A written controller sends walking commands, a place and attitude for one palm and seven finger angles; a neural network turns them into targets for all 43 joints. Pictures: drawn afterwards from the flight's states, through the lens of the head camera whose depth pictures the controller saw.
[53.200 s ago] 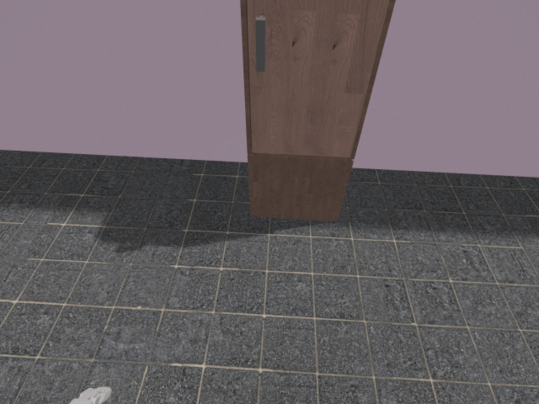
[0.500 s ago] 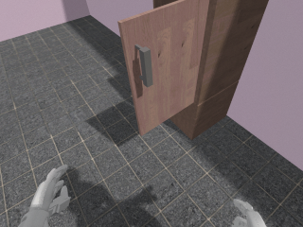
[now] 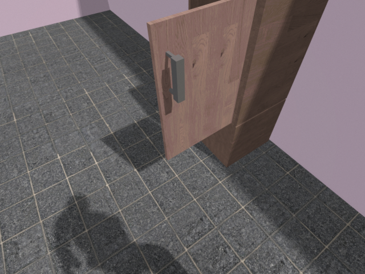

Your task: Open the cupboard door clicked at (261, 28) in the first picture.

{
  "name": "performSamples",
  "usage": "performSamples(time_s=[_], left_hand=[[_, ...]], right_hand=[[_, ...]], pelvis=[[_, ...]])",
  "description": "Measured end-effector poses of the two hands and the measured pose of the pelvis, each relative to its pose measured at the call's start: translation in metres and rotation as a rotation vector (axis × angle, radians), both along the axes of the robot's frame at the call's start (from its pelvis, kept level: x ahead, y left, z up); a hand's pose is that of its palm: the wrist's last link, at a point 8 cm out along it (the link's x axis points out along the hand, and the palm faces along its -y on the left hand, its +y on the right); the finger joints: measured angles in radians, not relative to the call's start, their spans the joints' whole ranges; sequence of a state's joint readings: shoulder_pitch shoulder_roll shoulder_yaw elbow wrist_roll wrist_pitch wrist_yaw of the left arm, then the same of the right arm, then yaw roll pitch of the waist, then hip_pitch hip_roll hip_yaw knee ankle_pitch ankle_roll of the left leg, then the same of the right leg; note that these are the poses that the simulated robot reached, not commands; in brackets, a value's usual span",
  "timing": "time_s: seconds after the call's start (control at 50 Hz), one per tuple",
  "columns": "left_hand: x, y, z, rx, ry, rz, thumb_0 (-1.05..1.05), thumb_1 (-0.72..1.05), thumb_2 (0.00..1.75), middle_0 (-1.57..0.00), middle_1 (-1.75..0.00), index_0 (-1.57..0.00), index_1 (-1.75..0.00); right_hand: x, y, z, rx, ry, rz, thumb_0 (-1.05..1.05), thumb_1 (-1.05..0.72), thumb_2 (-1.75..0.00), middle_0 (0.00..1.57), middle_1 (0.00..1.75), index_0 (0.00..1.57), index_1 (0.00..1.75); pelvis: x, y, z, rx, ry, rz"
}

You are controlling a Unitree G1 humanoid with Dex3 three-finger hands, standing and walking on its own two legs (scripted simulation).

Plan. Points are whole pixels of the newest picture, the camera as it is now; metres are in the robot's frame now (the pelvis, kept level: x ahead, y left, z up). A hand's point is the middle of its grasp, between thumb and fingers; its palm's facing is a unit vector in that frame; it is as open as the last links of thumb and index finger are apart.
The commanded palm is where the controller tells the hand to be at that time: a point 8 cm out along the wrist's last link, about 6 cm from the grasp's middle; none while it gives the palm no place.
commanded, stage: let the arm hang, fingers relaxed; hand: left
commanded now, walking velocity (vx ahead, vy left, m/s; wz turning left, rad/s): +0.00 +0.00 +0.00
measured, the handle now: (174, 77) +0.63 +0.07 +0.09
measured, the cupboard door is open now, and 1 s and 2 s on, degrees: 92 92 92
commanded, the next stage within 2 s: look to check the result in 0.46 s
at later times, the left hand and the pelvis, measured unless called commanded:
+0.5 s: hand out of the picture +0.05 +0.19 -0.17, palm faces +0.01 -0.98 -0.21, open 7.4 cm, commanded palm none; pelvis +0.02 +0.00 +0.00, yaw -1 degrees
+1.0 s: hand out of the picture +0.08 +0.22 -0.16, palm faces +0.00 -0.95 -0.30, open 7.4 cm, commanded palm none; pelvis +0.04 +0.00 +0.01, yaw -1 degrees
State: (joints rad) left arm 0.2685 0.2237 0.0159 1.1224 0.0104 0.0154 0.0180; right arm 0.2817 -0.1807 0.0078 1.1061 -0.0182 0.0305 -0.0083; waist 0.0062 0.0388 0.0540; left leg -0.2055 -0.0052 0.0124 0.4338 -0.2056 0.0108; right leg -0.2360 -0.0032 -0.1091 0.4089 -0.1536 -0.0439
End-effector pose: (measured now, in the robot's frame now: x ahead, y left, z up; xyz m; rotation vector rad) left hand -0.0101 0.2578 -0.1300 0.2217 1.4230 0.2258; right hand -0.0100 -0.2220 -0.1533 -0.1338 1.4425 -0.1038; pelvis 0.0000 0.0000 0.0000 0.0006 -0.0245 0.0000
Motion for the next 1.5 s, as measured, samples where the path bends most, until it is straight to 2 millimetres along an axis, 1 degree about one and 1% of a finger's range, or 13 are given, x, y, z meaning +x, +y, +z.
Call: performSamples(time_s=[0.1,0.28,0.36,0.44,0.52,0.64,0.78,0.9,1.16,1.32,1.5], left_hand=[[0.014,-0.001,0.000,-0.002,-0.034,-0.008,0.00,0.91,0.90,-0.20,-0.30,-0.20,-0.30],[0.044,-0.018,-0.005,-0.055,-0.093,-0.031,0.00,0.90,0.90,-0.20,-0.30,-0.20,-0.30],[0.051,-0.024,-0.007,-0.072,-0.100,-0.035,0.00,0.90,0.90,-0.20,-0.30,-0.20,-0.30],[0.053,-0.025,-0.008,-0.078,-0.095,-0.036,0.00,0.90,0.90,-0.20,-0.30,-0.21,-0.30],[0.054,-0.022,-0.007,-0.071,-0.083,-0.034,0.00,0.90,0.90,-0.21,-0.30,-0.21,-0.30],[0.054,-0.013,-0.003,-0.044,-0.071,-0.031,0.00,0.90,0.90,-0.21,-0.30,-0.21,-0.30],[0.061,-0.003,0.002,-0.014,-0.070,-0.034,0.00,0.90,0.90,-0.20,-0.30,-0.21,-0.30],[0.074,0.004,0.005,0.005,-0.090,-0.043,0.00,0.90,0.90,-0.20,-0.30,-0.21,-0.30],[0.112,0.010,0.012,0.026,-0.165,-0.077,0.00,0.90,0.90,-0.21,-0.30,-0.21,-0.30],[0.125,0.013,0.015,0.032,-0.184,-0.092,0.00,0.90,0.90,-0.21,-0.30,-0.21,-0.30],[0.127,0.015,0.016,0.038,-0.177,-0.093,0.00,0.90,0.90,-0.21,-0.30,-0.21,-0.30]], right_hand=[[0.006,0.006,-0.001,0.011,-0.021,-0.007,0.00,-0.91,-0.90,0.20,0.30,0.20,0.30],[0.016,0.004,0.003,-0.010,-0.042,-0.016,0.00,-0.91,-0.90,0.20,0.30,0.20,0.30],[0.020,0.001,0.005,-0.021,-0.045,-0.018,0.00,-0.91,-0.90,0.20,0.30,0.20,0.30],[0.025,-0.002,0.007,-0.030,-0.046,-0.018,0.00,-0.91,-0.90,0.20,0.30,0.20,0.30],[0.031,-0.005,0.008,-0.036,-0.048,-0.017,0.00,-0.91,-0.90,0.20,0.30,0.20,0.30],[0.043,-0.010,0.008,-0.043,-0.058,-0.009,0.00,-0.91,-0.90,0.20,0.30,0.20,0.30],[0.059,-0.020,0.010,-0.058,-0.074,0.004,0.00,-0.91,-0.90,0.20,0.30,0.20,0.30],[0.074,-0.032,0.013,-0.078,-0.096,0.017,0.00,-0.91,-0.90,0.20,0.30,0.20,0.30],[0.104,-0.055,0.024,-0.126,-0.152,0.035,0.00,-0.91,-0.90,0.20,0.30,0.20,0.30],[0.113,-0.062,0.027,-0.139,-0.164,0.043,0.00,-0.91,-0.90,0.20,0.30,0.20,0.30],[0.115,-0.063,0.028,-0.141,-0.159,0.045,0.00,-0.91,-0.90,0.20,0.30,0.20,0.30]], pelvis=[[0.002,0.002,0.001,0.003,-0.002,-0.006],[0.008,0.004,0.002,0.006,-0.002,-0.012],[0.012,0.004,0.003,0.006,-0.002,-0.012],[0.015,0.004,0.003,0.005,-0.001,-0.013],[0.019,0.003,0.004,0.005,0.000,-0.013],[0.023,0.002,0.004,0.004,0.001,-0.012],[0.028,0.000,0.005,0.003,0.003,-0.012],[0.032,-0.001,0.006,0.004,0.005,-0.011],[0.040,-0.005,0.007,0.003,0.006,-0.009],[0.044,-0.007,0.008,0.002,0.008,-0.010],[0.047,-0.007,0.008,0.002,0.008,-0.009]])
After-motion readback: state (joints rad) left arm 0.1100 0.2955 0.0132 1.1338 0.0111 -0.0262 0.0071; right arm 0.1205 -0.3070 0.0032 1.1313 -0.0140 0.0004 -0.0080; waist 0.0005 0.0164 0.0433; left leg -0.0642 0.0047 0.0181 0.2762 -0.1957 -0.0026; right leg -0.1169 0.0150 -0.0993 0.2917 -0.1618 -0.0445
